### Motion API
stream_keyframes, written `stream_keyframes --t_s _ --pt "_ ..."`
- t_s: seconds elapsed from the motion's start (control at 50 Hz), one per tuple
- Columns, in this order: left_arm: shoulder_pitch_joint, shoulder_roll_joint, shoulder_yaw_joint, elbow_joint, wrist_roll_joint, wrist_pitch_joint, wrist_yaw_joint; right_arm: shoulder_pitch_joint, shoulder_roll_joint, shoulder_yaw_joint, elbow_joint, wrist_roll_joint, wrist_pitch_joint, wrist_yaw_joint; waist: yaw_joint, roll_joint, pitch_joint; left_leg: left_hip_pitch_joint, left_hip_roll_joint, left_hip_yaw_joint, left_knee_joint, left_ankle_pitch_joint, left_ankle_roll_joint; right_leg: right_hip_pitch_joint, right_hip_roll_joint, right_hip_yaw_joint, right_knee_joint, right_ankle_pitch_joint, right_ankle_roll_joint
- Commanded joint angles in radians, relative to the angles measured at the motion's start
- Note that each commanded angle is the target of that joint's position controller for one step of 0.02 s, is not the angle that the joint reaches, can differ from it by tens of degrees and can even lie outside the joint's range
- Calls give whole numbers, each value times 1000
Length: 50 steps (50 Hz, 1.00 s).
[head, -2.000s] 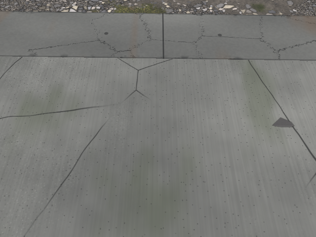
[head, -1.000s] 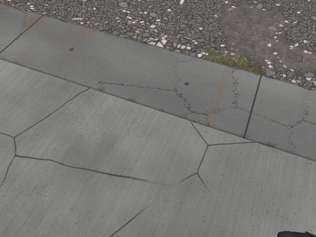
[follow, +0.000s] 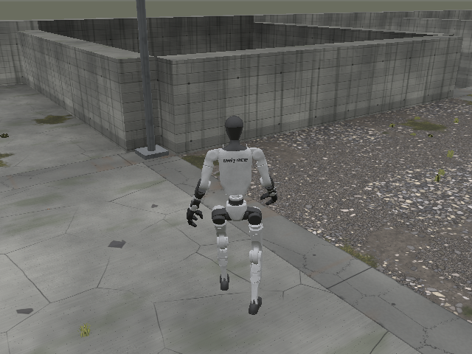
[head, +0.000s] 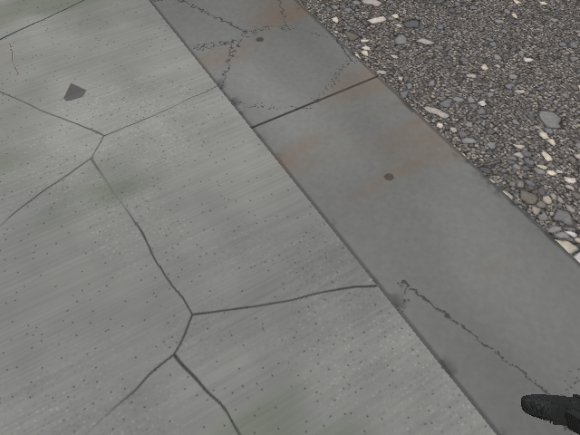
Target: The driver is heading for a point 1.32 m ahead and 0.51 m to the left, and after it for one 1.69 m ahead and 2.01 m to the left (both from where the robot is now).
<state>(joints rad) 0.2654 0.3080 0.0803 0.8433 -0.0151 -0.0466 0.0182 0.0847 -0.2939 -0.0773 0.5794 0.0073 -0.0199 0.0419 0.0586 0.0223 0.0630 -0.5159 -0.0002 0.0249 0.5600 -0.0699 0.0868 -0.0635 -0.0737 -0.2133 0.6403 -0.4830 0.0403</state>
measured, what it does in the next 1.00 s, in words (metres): walks ahead, turning left: right foot, then left foot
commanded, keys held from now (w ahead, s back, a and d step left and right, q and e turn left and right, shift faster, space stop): q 0.06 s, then no key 0.32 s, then w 0.18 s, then w+q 0.44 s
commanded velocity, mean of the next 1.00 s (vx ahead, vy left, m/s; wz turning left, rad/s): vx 0.25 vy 0.00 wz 0.32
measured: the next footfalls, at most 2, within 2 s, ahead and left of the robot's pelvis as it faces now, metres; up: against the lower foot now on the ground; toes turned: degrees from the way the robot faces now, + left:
right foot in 0.42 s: +0.16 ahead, -0.15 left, +0.00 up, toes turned +8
left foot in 0.74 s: +0.19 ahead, +0.12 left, +0.00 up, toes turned +11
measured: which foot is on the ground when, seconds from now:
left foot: down 0.00-0.44, up 0.46-0.72, down 0.74-1.00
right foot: up 0.00-0.40, down 0.42-0.74, up 0.76-1.00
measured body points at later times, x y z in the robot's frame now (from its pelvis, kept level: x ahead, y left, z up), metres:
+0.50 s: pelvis +0.10 -0.02 +0.01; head +0.11 -0.03 +0.46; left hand +0.17 +0.26 -0.10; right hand +0.29 -0.25 -0.09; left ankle +0.12 +0.08 -0.70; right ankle +0.12 -0.15 -0.72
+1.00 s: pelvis +0.26 +0.04 +0.03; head +0.28 +0.07 +0.48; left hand +0.39 +0.34 -0.06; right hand +0.35 -0.22 -0.08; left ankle +0.15 +0.11 -0.72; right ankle +0.44 -0.07 -0.67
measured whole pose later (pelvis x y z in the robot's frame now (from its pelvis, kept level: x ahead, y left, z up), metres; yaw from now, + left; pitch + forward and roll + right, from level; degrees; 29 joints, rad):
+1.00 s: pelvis +0.26 +0.04 +0.03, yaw +18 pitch +3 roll -1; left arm 0.08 0.29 0.05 0.70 0.00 -0.11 -0.03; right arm 0.42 -0.25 -0.05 0.76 0.02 -0.04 -0.01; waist -0.07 -0.04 0.00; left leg -0.08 -0.06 -0.11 0.31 -0.27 0.06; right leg -0.62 -0.04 0.04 0.70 -0.09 0.04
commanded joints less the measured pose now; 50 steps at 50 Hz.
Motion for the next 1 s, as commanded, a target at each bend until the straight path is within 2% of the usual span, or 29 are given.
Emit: stream_keyframes --t_s 0.02,0.04,0.06,0.08,0.1,0.14,0.2,0.26,0.34,0.38,0.4,0.42,0.44,0.46,0.48,0.52,0.56,0.62,0.68,0.72,0.74,0.76,0.78,0.8,0.82,0.84,0.88,0.96,1.0 --pt "105 68 -19 -119 37 -25 -19 236 -299 -79 -60 -22 -5 -23 -75 262 -518 848 411 -740 -79 589 381 -587 127 240 803 -282 22" --pt "-12 151 2 -123 5 -26 -24 214 -223 -64 -72 -18 -7 -14 -139 83 -485 781 344 -636 -139 456 326 -625 74 319 809 -156 7" --pt "-74 145 -1 -148 -2 -22 -19 163 -190 -53 -63 -2 -10 -14 -117 45 -358 661 293 -527 -154 366 271 -652 48 303 741 -64 -1" --pt "-74 130 -3 -129 11 -10 -6 121 -156 -41 -60 7 -7 -20 -84 -25 -276 532 252 -450 -167 325 224 -631 7 299 673 -9 7" --pt "-68 138 0 -129 18 4 2 88 -138 -33 -62 5 -2 -26 -57 -5 -237 415 231 -408 -186 321 210 -572 -10 300 613 20 11" --pt "-33 126 0 -117 18 26 5 59 -138 -29 -59 -21 -1 -31 -23 35 -222 270 202 -352 -213 362 202 -458 -2 275 547 44 17" --pt "-35 84 -13 -112 25 39 17 64 -148 -31 -34 -22 -4 -44 -24 49 -242 229 180 -290 -213 389 196 -410 10 260 408 85 35" --pt "-72 71 -20 -118 20 52 19 44 -136 -24 -24 -20 10 -53 -42 77 -234 196 157 -278 -235 136 169 -362 7 261 283 163 37" --pt "-120 69 -19 -133 18 53 12 53 -109 -8 5 -28 20 -47 -71 109 -171 170 154 -318 -244 -144 146 -299 18 253 117 168 20" --pt "-91 49 -22 -124 22 43 2 45 -81 7 20 -22 23 -43 -44 100 -157 157 138 -318 -202 -189 112 -200 37 226 -64 240 -5" --pt "-61 36 -27 -113 34 37 -6 82 -46 21 41 -22 22 -43 -33 80 -174 138 104 -300 -191 -311 67 -114 39 217 -168 295 -23" --pt "-41 76 -22 -115 46 33 -8 119 -32 26 55 -28 19 -44 -48 28 -164 88 49 -264 -131 -434 12 -70 -40 300 -198 276 -59" --pt "-50 152 -4 -119 44 35 -5 157 -35 22 52 -28 14 -44 -94 -111 -129 10 -53 -146 -35 -491 -33 -88 -122 396 -228 92 -130" --pt "3 168 9 -95 40 37 -8 85 -62 16 33 -18 5 -45 -39 -237 -95 15 -95 -32 107 -419 -70 -182 -185 551 -375 -230 -208" --pt "-17 175 11 -102 38 30 -6 25 -96 3 12 -4 -5 -44 -22 -286 -19 -7 -68 -31 216 -359 -75 -227 -244 674 -464 -310 -241" --pt "-8 151 8 -99 26 13 5 23 -116 -14 20 4 -11 -41 -18 -266 17 -118 -23 -60 360 -402 -69 -163 -265 691 -478 -198 -253" --pt "17 131 7 -90 3 3 8 31 -62 -2 31 6 -25 -31 -15 -197 0 -153 7 -58 305 -365 -54 -69 -225 606 -452 -77 -227" --pt "15 142 17 -83 -2 0 4 -2 -9 16 38 9 -40 -16 1 -205 -38 29 -11 14 111 -288 -48 -95 -155 423 -436 83 -191" --pt "19 155 25 -75 -11 3 -8 56 -26 8 64 14 -32 -9 -32 -186 -63 232 -39 64 -51 -164 -36 -168 -153 345 -390 99 -188" --pt "16 120 14 -76 -3 1 -13 178 -57 -9 107 17 -21 -17 -86 -146 -97 419 -45 48 -82 -173 -9 -258 -132 294 -281 100 -150" --pt "-10 66 -4 -90 12 -6 -16 273 -106 -27 124 22 -19 -27 -131 -41 -125 541 56 -113 -143 -224 33 -351 -74 204 -65 162 -95" --pt "-54 14 -21 -166 25 -30 -14 363 -241 -59 128 13 -15 -30 -145 253 -149 702 263 -560 -268 -407 190 -653 71 93 279 84 -11" --pt "-123 71 -10 -188 7 -58 -9 414 -220 -52 136 10 -31 -24 -192 221 -121 715 346 -774 -358 -471 287 -823 74 237 482 -71 -16" --pt "-122 107 0 -194 -17 -78 -19 375 -174 -35 128 3 -47 -26 -160 168 -63 702 338 -714 -348 -431 271 -892 24 283 549 -12 -44" --pt "-116 104 -2 -181 -12 -89 -26 336 -136 -23 115 -2 -56 -28 -136 112 -48 664 292 -613 -336 -344 240 -876 -1 286 540 67 -58" --pt "-120 103 -1 -179 8 -96 -30 302 -122 -18 107 0 -54 -30 -116 59 -33 618 264 -545 -342 -252 217 -855 -15 283 483 128 -58" --pt "-135 91 2 -185 27 -94 -38 269 -100 -8 96 4 -44 -39 -85 59 -31 531 210 -440 -364 -88 186 -758 -19 273 355 213 -40" --pt "-253 22 -26 -220 21 -82 -51 269 -144 -25 99 10 -33 -66 -100 66 -14 356 127 -287 -365 23 148 -562 51 224 35 420 9" --pt "-310 29 -27 -239 11 -80 -56 306 -161 -32 112 16 -32 -70 -119 76 -13 299 127 -293 -356 -1 131 -460 84 223 -58 506 15"
Keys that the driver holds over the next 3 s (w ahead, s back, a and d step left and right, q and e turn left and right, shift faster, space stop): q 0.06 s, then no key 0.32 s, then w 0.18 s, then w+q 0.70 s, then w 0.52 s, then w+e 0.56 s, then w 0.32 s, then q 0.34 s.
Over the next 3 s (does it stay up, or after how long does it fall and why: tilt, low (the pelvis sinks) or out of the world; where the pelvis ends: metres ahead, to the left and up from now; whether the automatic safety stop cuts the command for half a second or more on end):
stays up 1.20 0.50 0.03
